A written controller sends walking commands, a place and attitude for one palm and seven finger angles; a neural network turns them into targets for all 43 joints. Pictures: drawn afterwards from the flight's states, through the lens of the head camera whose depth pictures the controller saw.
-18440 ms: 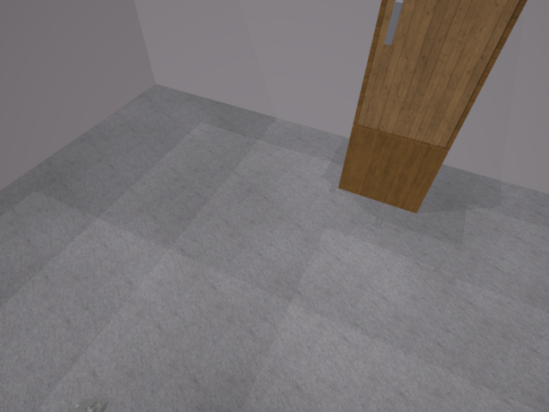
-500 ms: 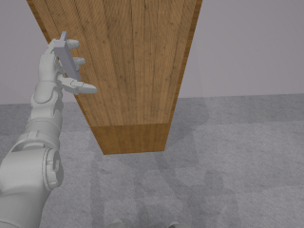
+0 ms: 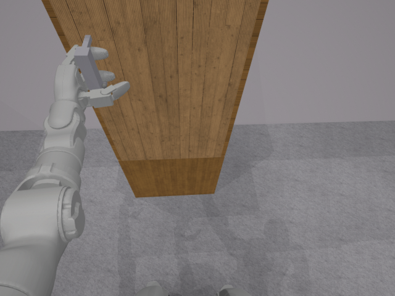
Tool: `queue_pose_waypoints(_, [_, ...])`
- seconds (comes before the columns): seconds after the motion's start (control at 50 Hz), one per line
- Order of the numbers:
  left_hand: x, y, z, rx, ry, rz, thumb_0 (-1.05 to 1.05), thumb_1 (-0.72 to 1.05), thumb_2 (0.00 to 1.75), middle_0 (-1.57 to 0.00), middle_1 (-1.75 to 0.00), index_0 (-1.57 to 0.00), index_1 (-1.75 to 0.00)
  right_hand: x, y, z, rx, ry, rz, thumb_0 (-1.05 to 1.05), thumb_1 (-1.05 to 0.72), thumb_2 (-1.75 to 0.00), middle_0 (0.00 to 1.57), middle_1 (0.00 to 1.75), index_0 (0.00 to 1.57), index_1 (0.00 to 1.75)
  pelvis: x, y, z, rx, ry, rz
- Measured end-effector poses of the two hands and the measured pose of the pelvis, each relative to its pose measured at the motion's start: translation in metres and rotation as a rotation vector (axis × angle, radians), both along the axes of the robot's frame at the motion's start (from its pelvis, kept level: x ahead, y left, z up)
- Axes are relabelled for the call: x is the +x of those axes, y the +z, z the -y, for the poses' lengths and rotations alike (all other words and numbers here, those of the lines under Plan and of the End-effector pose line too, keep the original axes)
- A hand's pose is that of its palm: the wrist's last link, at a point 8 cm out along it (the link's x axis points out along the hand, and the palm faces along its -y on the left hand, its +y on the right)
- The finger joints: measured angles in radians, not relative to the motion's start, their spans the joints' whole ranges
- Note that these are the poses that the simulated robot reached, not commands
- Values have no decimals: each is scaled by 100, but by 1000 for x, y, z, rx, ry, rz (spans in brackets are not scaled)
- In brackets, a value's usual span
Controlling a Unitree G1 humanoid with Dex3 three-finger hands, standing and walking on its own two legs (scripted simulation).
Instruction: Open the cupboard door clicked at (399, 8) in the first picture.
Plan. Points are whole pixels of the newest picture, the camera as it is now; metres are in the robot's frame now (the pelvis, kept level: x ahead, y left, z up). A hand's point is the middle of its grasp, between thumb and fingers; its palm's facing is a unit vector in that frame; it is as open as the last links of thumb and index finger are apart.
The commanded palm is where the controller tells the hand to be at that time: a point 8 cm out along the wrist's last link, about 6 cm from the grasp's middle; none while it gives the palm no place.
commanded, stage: close the thumb around the handle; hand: left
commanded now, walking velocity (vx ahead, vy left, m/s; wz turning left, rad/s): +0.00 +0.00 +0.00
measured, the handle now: (95, 71) +0.55 +0.19 +0.12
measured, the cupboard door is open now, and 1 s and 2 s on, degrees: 0 23 44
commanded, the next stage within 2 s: pull the door open along its arc in 0.30 s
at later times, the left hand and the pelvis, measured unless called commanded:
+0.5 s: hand (104, 85) +0.50 +0.16 +0.12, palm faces +0.03 -1.00 +0.00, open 5.5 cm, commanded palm +0.47 +0.21 +0.12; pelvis +0.00 +0.00 +0.00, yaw -1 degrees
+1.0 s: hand (123, 134) +0.38 +0.11 +0.12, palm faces +0.20 -0.98 +0.10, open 6.0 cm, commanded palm +0.33 +0.16 +0.12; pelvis +0.02 +0.00 +0.02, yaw -1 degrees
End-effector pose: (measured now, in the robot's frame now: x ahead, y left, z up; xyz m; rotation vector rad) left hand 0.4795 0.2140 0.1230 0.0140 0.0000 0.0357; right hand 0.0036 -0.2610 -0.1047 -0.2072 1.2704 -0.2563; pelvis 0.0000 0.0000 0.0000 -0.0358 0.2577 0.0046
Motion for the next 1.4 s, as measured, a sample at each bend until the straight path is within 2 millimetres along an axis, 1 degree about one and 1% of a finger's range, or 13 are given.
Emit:
queue_pose_waypoints(0.16, [3, -2, -1, -1, -2, -8, 1, 58, 76, -38, -132, -38, -132, -8, 2, 1, -10, -12, -7, 0, -90, -89, 20, 30, 20, 30, -2, 0, 0, -2, -4, -6])
queue_pose_waypoints(0.24, [3, -2, -1, -5, -4, -6, 1, 73, 83, -39, -134, -39, -134, -11, 2, 1, -11, -17, -13, 0, -91, -89, 20, 30, 20, 30, -2, -1, -1, -3, -6, -7])
queue_pose_waypoints(0.48, [3, -2, -1, -12, -9, -4, 1, 73, 83, -40, -135, -40, -135, -11, 2, -1, -8, -27, -7, 0, -90, -89, 20, 30, 21, 30, -1, 0, -1, -2, -13, -7])
queue_pose_waypoints(0.56, [0, -3, 0, -14, -10, 0, 2, 74, 82, -40, -135, -40, -135, -7, 3, -2, 0, -39, 13, 0, -90, -89, 20, 30, 20, 30, 2, 1, -2, 2, -26, -1])
queue_pose_waypoints(0.64, [-9, -3, 2, -14, -18, 11, 2, 74, 80, -40, -135, -40, -135, 2, 4, -4, 14, -47, 39, 0, -91, -89, 20, 30, 20, 30, 7, 4, -2, 5, -37, 14])
queue_pose_waypoints(0.76, [-38, -4, 8, -26, -31, 37, 2, 72, 76, -39, -135, -38, -135, 32, 8, -6, 40, -41, 126, 1, -91, -89, 20, 30, 20, 30, 15, 9, -2, 11, -48, 50])
queue_pose_waypoints(0.88, [-82, -5, 23, -47, -45, 57, 2, 70, 73, -39, -135, -37, -135, 82, 18, -8, 61, 9, 271, 1, -91, -89, 20, 30, 20, 30, 19, 14, -2, 16, -47, 94])
queue_pose_waypoints(0.96, [-114, -7, 42, -107, 94, 57, 3, 67, 73, -38, -135, -38, -135, 121, 25, -15, 81, 86, 370, 1, -91, -89, 20, 30, 20, 30, 18, 15, 0, 21, -38, 122])
queue_pose_waypoints(1.02, [-135, -6, 58, -104, 196, 43, 2, 67, 75, -37, -135, -39, -135, 149, 32, -23, 98, 150, 427, 1, -91, -89, 20, 30, 20, 30, 16, 16, 3, 27, -27, 141])
queue_pose_waypoints(1.12, [-163, -2, 85, -58, 343, 1, 0, 68, 78, -36, -135, -40, -135, 183, 43, -35, 123, 229, 495, 1, -91, -89, 20, 30, 20, 30, 12, 17, 11, 33, -2, 174])
queue_pose_waypoints(1.18, [-175, 0, 99, -30, 394, -15, -1, 70, 79, -35, -135, -40, -135, 194, 47, -40, 134, 255, 513, 1, -91, -89, 20, 30, 20, 30, 10, 18, 16, 36, 12, 192])
queue_pose_waypoints(1.24, [-186, 0, 109, -26, 416, -21, 0, 69, 78, -35, -135, -39, -135, 196, 48, -41, 141, 267, 512, 1, -91, -89, 20, 30, 20, 30, 9, 18, 22, 40, 22, 208])
queue_pose_waypoints(1.4, [-212, 1, 134, -1, 349, -13, 1, 68, 73, -39, -135, -37, -135, 181, 40, -26, 159, 245, 472, 1, -90, -89, 20, 30, 20, 30, 8, 20, 35, 46, 32, 242])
